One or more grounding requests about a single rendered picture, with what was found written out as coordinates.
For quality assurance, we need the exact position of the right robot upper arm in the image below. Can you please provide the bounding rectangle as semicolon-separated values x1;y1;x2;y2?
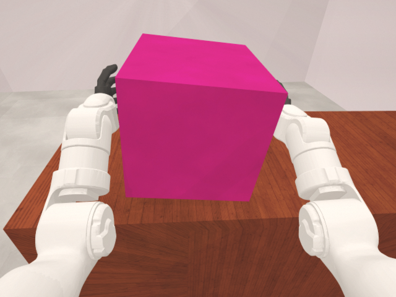
299;198;396;297

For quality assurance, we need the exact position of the robot right forearm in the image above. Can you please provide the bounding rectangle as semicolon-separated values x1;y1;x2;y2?
273;105;379;246

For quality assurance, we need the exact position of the carton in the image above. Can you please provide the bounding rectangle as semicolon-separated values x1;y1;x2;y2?
115;33;288;202

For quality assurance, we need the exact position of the pedestal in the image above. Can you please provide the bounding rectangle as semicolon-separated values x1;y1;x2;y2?
3;111;396;297

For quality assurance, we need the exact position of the robot left hand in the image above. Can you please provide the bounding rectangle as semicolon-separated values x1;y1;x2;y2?
94;64;118;114

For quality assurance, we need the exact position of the robot left forearm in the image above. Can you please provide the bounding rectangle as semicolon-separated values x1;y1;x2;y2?
35;93;119;253

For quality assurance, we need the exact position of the left robot upper arm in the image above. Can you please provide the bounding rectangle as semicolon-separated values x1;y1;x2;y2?
0;201;116;297

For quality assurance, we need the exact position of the robot right hand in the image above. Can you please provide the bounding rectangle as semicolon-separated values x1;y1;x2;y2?
277;80;291;105

